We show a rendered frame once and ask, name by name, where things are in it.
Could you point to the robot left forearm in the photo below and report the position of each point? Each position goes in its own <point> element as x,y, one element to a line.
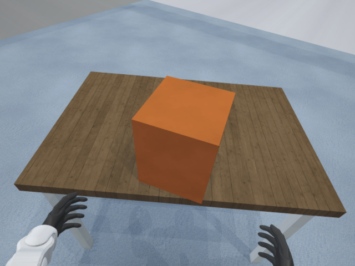
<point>36,248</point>

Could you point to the carton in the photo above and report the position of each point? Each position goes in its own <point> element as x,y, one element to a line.
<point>177,134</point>

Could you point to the right robot hand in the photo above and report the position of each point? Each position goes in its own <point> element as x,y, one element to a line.
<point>280,250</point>

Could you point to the left robot hand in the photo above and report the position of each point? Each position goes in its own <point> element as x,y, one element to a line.
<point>59,215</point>

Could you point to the table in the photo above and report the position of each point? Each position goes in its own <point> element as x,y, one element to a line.
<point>265,161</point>

